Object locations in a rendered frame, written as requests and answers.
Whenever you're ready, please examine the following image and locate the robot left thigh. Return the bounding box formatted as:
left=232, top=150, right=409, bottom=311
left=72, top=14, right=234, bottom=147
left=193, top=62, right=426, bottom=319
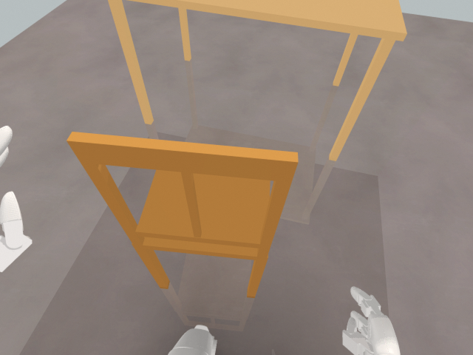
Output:
left=168, top=328, right=217, bottom=355

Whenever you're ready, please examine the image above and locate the chair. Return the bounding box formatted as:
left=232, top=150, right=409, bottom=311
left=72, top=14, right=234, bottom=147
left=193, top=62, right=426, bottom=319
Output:
left=67, top=132, right=298, bottom=298

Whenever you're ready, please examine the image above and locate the robot right hand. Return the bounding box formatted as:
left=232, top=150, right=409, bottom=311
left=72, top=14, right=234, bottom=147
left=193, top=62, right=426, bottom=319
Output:
left=343, top=286, right=401, bottom=355

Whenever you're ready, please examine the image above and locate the table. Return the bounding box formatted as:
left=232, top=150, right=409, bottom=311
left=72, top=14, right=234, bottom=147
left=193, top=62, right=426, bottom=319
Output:
left=108, top=0, right=407, bottom=161

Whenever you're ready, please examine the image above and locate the robot left shin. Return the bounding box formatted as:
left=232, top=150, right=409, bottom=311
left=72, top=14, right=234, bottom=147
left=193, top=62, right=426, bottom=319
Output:
left=195, top=325, right=209, bottom=332

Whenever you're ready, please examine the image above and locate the robot left hand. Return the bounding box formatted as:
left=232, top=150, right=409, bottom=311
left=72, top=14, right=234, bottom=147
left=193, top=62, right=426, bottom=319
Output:
left=0, top=126, right=32, bottom=272

